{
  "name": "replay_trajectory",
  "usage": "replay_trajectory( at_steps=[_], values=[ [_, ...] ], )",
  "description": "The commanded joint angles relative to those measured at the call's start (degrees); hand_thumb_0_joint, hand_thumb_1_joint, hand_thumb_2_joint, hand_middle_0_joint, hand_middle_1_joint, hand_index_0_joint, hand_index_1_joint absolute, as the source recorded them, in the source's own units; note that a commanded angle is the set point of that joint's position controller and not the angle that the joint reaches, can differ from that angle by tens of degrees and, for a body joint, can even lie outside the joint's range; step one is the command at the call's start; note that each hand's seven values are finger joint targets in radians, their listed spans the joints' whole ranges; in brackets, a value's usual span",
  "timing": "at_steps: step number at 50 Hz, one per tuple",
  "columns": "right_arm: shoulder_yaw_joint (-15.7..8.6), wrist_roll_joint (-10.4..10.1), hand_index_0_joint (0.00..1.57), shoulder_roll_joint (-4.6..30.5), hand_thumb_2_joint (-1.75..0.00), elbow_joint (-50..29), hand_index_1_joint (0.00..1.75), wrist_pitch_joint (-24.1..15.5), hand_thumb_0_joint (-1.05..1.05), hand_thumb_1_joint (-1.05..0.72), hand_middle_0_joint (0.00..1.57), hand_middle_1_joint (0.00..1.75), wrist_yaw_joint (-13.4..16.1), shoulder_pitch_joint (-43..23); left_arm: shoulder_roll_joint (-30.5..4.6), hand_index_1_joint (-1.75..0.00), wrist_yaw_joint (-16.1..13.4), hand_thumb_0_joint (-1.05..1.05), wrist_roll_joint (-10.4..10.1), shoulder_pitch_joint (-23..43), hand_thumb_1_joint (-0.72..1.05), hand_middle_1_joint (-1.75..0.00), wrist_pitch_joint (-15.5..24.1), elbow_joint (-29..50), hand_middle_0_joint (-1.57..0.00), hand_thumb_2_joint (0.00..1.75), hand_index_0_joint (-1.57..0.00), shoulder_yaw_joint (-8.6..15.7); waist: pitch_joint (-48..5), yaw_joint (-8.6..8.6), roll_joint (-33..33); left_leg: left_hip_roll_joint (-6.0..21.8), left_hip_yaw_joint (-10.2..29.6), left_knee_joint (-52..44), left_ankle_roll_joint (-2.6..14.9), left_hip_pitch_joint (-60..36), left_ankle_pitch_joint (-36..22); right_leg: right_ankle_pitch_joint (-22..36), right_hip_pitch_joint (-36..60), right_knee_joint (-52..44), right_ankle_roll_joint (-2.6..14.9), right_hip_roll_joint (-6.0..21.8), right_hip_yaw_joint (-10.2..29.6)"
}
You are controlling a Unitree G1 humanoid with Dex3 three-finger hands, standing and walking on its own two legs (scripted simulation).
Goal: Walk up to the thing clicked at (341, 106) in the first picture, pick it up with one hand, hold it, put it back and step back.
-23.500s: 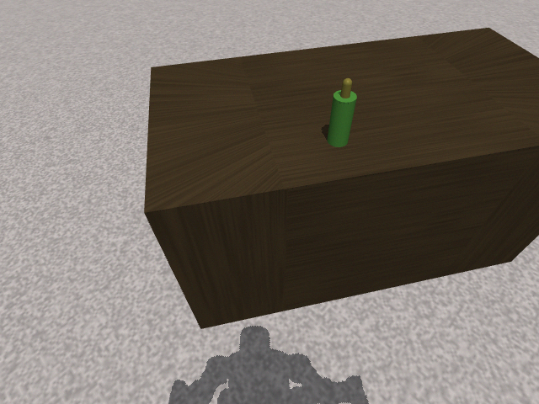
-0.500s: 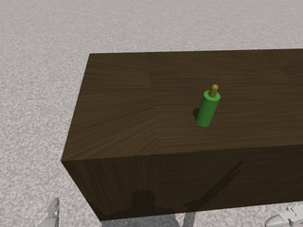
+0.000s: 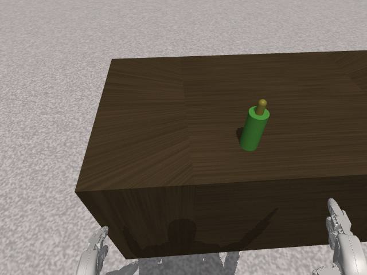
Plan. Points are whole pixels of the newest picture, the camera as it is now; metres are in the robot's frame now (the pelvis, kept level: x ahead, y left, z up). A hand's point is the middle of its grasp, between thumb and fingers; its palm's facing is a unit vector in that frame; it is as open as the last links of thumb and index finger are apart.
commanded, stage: home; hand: right
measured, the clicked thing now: (255, 124) +0.50 -0.20 +0.03
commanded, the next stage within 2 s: none
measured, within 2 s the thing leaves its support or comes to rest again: neither
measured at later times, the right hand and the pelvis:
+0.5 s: hand (266, 255) +0.19 -0.17 -0.09, palm faces +0.10 +0.97 -0.24, open 17.3 cm; pelvis +0.01 +0.00 +0.00, yaw +1 degrees
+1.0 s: hand out of the picture +0.09 -0.26 -0.14, palm faces -0.06 +0.92 -0.38, open 17.5 cm; pelvis +0.01 -0.01 +0.01, yaw +1 degrees
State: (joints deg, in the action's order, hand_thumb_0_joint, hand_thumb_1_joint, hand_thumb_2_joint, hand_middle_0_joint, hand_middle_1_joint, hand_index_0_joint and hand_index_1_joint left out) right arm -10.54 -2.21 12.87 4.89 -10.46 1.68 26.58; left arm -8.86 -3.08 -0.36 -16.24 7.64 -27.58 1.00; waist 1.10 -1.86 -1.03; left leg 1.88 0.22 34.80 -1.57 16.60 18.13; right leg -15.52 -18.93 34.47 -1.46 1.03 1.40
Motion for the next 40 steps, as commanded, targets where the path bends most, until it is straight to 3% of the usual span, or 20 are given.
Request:
replay_trajectory(
  at_steps=[1, 3, 5, 8, 12, 13, 14, 15, 18, 21, 24, 25, 27, 29, 31, 32, 33, 36, 38, 40],
  values=[
    [-0.66, 0.72, 0.06, 6.93, -0.07, -5.25, 0.06, -1.61, 0.0, 0.53, 0.06, 0.06, 0.78, -5.15, -8.52, -0.27, -1.39, 0.0, -0.2, 2.76, 0.76, -0.27, 3.1, 7.27, -0.19, 0.82, -0.19, 4.12, -6.14, 2.33, 0.4, -2.07, -3.88, -5.65, 1.36, 1.84, -7.8, 6.5, 4.95, -5.5, 1.52, -0.59, -2.85],
    [2.11, 1.01, 0.05, 5.1, -0.06, -0.46, 0.05, -0.63, 0.0, 0.54, 0.05, 0.05, 0.86, -6.46, -9.4, -0.29, -1.75, 0.0, -0.13, 4.76, 0.85, -0.29, 3.24, 8.42, -0.2, 0.87, -0.19, 4.03, -5.44, 2.55, 2.52, -2.28, -3.97, -5.74, 1.36, 2.29, -5.85, 4.53, 3.91, -5.94, 1.6, -0.24, -2.61],
    [4.67, 1.21, 0.05, 3.7, -0.05, 2.27, 0.05, -0.5, 0.0, 0.56, 0.05, 0.05, 0.87, -9.25, -5.31, -0.3, -1.18, 0.0, -0.29, 6.64, 0.88, -0.3, 3.11, 8.19, -0.2, 0.89, -0.2, -0.14, -4.18, 1.75, 1.2, -2.08, -3.72, -6.07, 1.54, 2.76, -2.77, 1.61, 1.82, -5.98, 1.5, -0.5, -2.92],
    [5.45, 1.62, 0.05, 4.62, -0.06, 6.06, 0.05, -0.06, 0.0, 0.54, 0.05, 0.05, 1.2, -11.91, -6.25, -0.3, -1.63, 0.0, -0.15, 5.44, 0.9, -0.3, 2.88, 7.04, -0.2, 0.9, -0.2, 0.53, -6.64, 2.22, 0.22, -1.49, -2.72, -6.14, 1.47, 2.47, -2.77, 1.39, 2.53, -5.24, 1.48, -1.04, -3.62],
    [5.8, 1.87, 0.05, 5.34, -0.07, 11.19, 0.06, 1.14, 0.0, 0.52, 0.05, 0.06, 1.94, -12.74, -8.15, -0.3, -1.61, 0.0, 0.05, 6.83, 0.9, -0.3, 2.35, 9.02, -0.2, 0.9, -0.2, 1.22, -10.43, 1.64, -1.81, -1.87, -3.17, -4.33, 1.64, -0.53, -9.5, 7.83, 3.52, -4.65, 0.93, -0.59, -3.34],
    [-0.36, 2.11, 0.05, 8.74, -0.05, 9.8, 0.05, 0.85, 0.0, 0.55, 0.05, 0.05, 3.67, -12.12, -10.58, -0.3, -1.59, 0.0, 0.78, 4.28, 0.9, -0.3, 1.76, -0.69, -0.2, 0.9, -0.2, 1.86, -7.7, -0.37, -3.43, -2.28, -2.78, -4.29, 1.79, -0.58, -8.22, 6.19, 1.96, -3.82, 0.88, -0.97, -3.54],
    [4.66, 2.44, 0.06, 4.6, -0.08, 12.02, 0.06, 1.35, 0.0, 0.51, 0.06, 0.06, 3.35, -11.04, -9.51, -0.3, -1.66, 0.0, 0.69, 4.68, 0.9, -0.3, 1.77, 0.68, -0.2, 0.9, -0.2, 1.08, -7.27, 1.92, -2.26, -2.3, -2.49, -4.69, 1.63, 0.25, -8.29, 5.73, 2.63, -3.66, 1.13, -0.96, -3.99],
    [6.15, 2.15, 0.05, 3.37, -0.07, 11.18, 0.06, 1.65, 0.0, 0.53, 0.05, 0.06, 3.3, -11.54, -8.98, -0.3, -1.46, 0.0, 0.58, 5.3, 0.9, -0.3, 2.01, 1.32, -0.2, 0.9, -0.2, 0.92, -7.66, 1.99, -1.81, -2.51, -2.8, -4.74, 1.64, 0.05, -7.67, 5.05, 2.5, -4.05, 1.16, -0.79, -3.91],
    [5.65, 2.04, 0.05, 3.99, -0.06, 11.55, 0.05, 2.04, 0.0, 0.54, 0.05, 0.05, 4.2, -11.95, -9.32, -0.3, -1.34, 0.0, 0.46, 6.84, 0.9, -0.3, 1.51, 0.33, -0.2, 0.9, -0.2, 0.82, -6.73, 1.43, -1.88, -2.47, -2.62, -5.33, 1.66, 0.04, -7.85, 5.17, 2.23, -4.01, 1.26, -0.91, -4.11],
    [8.42, 1.96, 0.05, 1.01, -0.06, 13.04, 0.06, 2.49, 0.0, 0.53, 0.05, 0.06, 4.11, -11.36, -9.64, -0.3, -1.03, 0.0, 0.58, 6.69, 0.9, -0.3, 0.97, -0.63, -0.2, 0.9, -0.2, 1.27, -7.13, 2.18, 0.49, -2.81, -3.12, -4.54, 1.54, 0.26, -10.86, 8.4, 2.85, -3.57, 1.36, -0.44, -3.76],
    [8.85, 2.09, 0.05, 0.53, -0.06, 14.86, 0.05, 2.73, 0.0, 0.53, 0.05, 0.05, 4.33, -11.82, -9.82, -0.3, -0.84, 0.0, 0.53, 6.83, 0.9, -0.3, 0.3, -1.26, -0.2, 0.9, -0.2, 1.54, -8.07, 2.08, 2.92, -2.75, -3.13, -4.15, 1.29, -0.55, -13.02, 10.65, 3.38, -2.97, 1.52, -0.49, -3.74],
    [6.36, 2.22, 0.05, 4.12, -0.06, 10.73, 0.05, 2.47, 0.0, 0.53, 0.05, 0.05, 4.66, -13.66, -10.05, -0.3, -0.94, 0.0, 0.53, 6.45, 0.9, -0.3, 0.1, -1.65, -0.2, 0.9, -0.2, 1.87, -9.65, 1.4, 1.06, -2.52, -2.95, -4.03, 1.21, -1.14, -14.62, 12.05, 4.25, -2.79, 1.53, -0.72, -3.89],
    [9.35, 2.1, 0.05, 0.23, -0.06, 16.22, 0.05, 3.22, 0.0, 0.54, 0.05, 0.05, 4.22, -11.87, -9.68, -0.3, -0.97, 0.0, 0.44, 6.85, 0.9, -0.3, -0.31, -1.64, -0.2, 0.9, -0.2, 1.5, -8.36, 2.45, 5.25, -2.43, -2.77, -4.44, 0.77, -0.75, -14.85, 11.96, 3.81, -2.33, 1.98, -0.89, -4.1],
    [6.09, 2.27, 0.05, 4.41, -0.06, 10.83, 0.06, 2.88, 0.0, 0.53, 0.05, 0.06, 4.85, -15.92, -9.74, -0.3, -1.1, 0.0, 0.39, 6.94, 0.9, -0.3, -0.62, -2.12, -0.2, 0.9, -0.2, 1.68, -9.86, 1.52, 1.41, -2.23, -2.27, -4.66, 0.93, -0.68, -14.07, 11.12, 4.7, -2.71, 1.73, -1.14, -4.41],
    [8.01, 2.23, 0.05, 1.91, -0.05, 14.94, 0.05, 3.59, 0.0, 0.54, 0.05, 0.05, 4.67, -13.23, -10.19, -0.3, -1.26, 0.0, 0.34, 6.93, 0.9, -0.3, -0.9, -2.28, -0.2, 0.9, -0.2, 1.86, -9.31, 1.88, 4.59, -2.4, -2.6, -4.72, 0.85, -1.02, -14.13, 11.32, 4.57, -2.94, 1.86, -0.94, -4.19],
    [6.63, 2.26, 0.05, 3.76, -0.05, 12.42, 0.05, 3.45, 0.0, 0.55, 0.05, 0.05, 4.94, -14.9, -10.02, -0.3, -1.22, 0.0, 0.35, 6.94, 0.9, -0.3, -1.03, -2.51, -0.2, 0.9, -0.2, 1.72, -9.44, 1.4, 2.33, -2.22, -2.34, -4.93, 0.86, -1.34, -14.22, 11.23, 4.6, -2.98, 1.72, -1.16, -4.44],
    [4.43, 5.71, 0.05, 18.07, -0.05, 24.7, 0.05, 4.72, 0.0, 0.55, 0.05, 0.05, 2.94, -9.76, -19.65, -0.3, 0.42, 0.0, 3.89, 4.53, 0.9, -0.3, -2.83, -9.24, -0.2, 0.9, -0.2, 3.67, -10.58, 1.55, 0.72, 4.01, 3.27, -1.51, 2.65, -3.94, -25.26, 20.59, 5.34, 1.12, 3.16, 3.53, 0.6],
    [5.53, 4.29, 0.05, 15.46, -0.04, 28.41, 0.05, 5.52, 0.0, 0.57, 0.05, 0.05, 1.28, -10.1, -18.15, -0.3, 1.74, 0.0, 2.87, 4.64, 0.9, -0.3, -4.47, -11.02, -0.2, 0.9, -0.2, 3.07, -12.06, 2.05, 1.62, 4.6, 3.68, -1.59, 3.7, -4.49, -29.4, 20.22, 7.27, 1.67, 3.66, 3.8, 1.0],
    [6.99, 3.99, 0.05, 14.82, -0.05, 31.09, 0.05, 5.5, 0.0, 0.55, 0.05, 0.05, 0.5, -13.48, -17.94, -0.3, 2.3, 0.0, 2.09, 5.93, 0.9, -0.3, -5.08, -13.37, -0.2, 0.9, -0.2, 2.37, -7.16, 2.72, 3.3, 4.34, 4.14, -5.05, 3.9, -1.11, -19.14, 12.14, 5.89, -0.92, 3.31, 3.59, 1.22],
    [7.64, 4.09, 0.05, 15.44, -0.04, 34.33, 0.05, 5.86, 0.0, 0.58, 0.05, 0.05, 0.16, -15.29, -18.7, -0.3, 2.58, 0.0, 2.07, 7.11, 0.9, -0.3, -5.46, -15.7, -0.2, 0.9, -0.2, 1.98, -3.81, 2.87, 3.07, 4.24, 4.42, -7.23, 3.66, 0.73, -14.04, 8.97, 5.57, -2.91, 3.24, 3.6, 1.48]
  ],
)
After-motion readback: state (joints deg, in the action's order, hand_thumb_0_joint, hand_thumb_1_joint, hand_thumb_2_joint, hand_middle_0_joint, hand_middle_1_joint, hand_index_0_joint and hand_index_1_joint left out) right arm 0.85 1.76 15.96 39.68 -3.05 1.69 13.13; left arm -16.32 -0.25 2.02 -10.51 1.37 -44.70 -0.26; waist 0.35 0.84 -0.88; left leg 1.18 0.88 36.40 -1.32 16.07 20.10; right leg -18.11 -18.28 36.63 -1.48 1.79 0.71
